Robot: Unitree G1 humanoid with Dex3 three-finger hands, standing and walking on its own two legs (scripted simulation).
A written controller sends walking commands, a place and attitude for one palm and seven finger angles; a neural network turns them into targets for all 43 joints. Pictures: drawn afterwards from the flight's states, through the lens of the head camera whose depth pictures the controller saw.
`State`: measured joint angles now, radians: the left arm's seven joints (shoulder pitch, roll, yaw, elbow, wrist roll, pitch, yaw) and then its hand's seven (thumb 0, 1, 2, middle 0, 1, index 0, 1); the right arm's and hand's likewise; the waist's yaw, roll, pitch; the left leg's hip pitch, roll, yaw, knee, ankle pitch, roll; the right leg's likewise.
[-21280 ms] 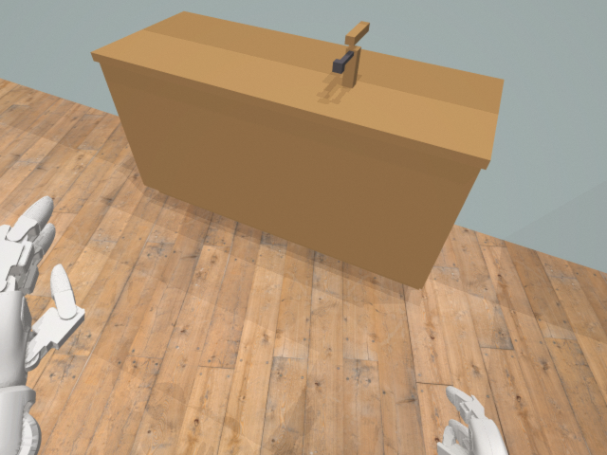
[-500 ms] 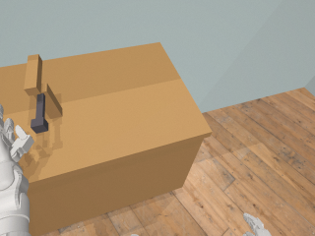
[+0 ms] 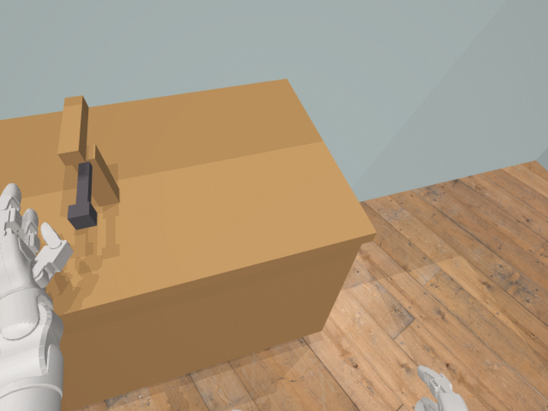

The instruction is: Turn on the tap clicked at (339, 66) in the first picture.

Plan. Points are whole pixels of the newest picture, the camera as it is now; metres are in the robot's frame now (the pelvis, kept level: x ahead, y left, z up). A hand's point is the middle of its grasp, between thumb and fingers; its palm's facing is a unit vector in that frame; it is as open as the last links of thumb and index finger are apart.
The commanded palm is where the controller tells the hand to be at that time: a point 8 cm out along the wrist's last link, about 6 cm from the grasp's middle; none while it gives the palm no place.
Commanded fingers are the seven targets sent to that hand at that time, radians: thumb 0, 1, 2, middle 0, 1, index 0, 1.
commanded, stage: push the lever round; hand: left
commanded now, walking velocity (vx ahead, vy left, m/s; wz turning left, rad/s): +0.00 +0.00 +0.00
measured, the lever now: (82, 215) +0.36 +0.31 +0.08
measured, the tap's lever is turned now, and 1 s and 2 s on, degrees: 0 7 40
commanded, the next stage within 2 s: none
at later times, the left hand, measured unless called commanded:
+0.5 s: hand (87, 243) +0.32 +0.29 +0.06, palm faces +0.57 -0.81 -0.10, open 7.8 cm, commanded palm +0.28 +0.32 +0.07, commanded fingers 0.00 0.90 0.90 -0.15 -0.15 -0.15 -0.15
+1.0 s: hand (100, 240) +0.32 +0.27 +0.06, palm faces +0.63 -0.78 -0.07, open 7.6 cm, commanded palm +0.28 +0.29 +0.07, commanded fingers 0.00 0.90 0.90 -0.15 -0.15 -0.15 -0.15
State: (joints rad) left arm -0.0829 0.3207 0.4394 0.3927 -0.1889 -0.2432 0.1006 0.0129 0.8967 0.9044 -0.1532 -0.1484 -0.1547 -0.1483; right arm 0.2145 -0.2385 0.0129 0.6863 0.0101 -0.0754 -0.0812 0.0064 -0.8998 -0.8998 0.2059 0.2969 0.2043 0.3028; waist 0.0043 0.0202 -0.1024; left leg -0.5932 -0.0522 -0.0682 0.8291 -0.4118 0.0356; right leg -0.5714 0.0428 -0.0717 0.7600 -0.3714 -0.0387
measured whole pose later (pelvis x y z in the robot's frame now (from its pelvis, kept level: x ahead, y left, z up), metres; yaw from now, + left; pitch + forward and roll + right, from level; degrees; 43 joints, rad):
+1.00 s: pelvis +0.00 -0.01 +0.00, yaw +0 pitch +10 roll -2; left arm -0.12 0.23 0.36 0.39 -0.13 -0.24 0.30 0.01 0.94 0.93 -0.15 -0.15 -0.15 -0.15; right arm 0.22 -0.24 0.01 0.68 0.00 -0.05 -0.06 0.01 -0.90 -0.90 0.21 0.30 0.20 0.30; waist -0.01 0.03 -0.11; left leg -0.59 -0.04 -0.08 0.83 -0.41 0.02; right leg -0.57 0.05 -0.08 0.77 -0.37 -0.06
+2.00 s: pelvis +0.00 -0.02 +0.00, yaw +1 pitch +11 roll -1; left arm -0.37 0.06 0.26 0.56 0.05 -0.16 0.75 -0.01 0.92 0.93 -0.15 -0.15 -0.16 -0.15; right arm 0.16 -0.20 -0.01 0.72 -0.05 0.04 -0.03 0.01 -0.90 -0.90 0.20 0.30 0.20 0.30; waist -0.03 0.02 -0.14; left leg -0.60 -0.04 -0.08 0.82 -0.40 0.01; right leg -0.59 0.05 -0.09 0.78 -0.37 -0.07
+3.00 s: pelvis +0.00 -0.03 -0.01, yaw +1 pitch +14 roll -1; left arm -0.62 0.04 0.38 0.81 0.12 -0.14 0.92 0.01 0.94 0.93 -0.15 -0.15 -0.16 -0.15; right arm 0.23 -0.20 -0.04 0.78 -0.10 0.03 0.05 0.00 -0.90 -0.90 0.20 0.30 0.20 0.30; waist -0.07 0.03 -0.17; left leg -0.69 -0.04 -0.10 0.86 -0.41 -0.01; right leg -0.67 0.05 -0.11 0.82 -0.39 -0.08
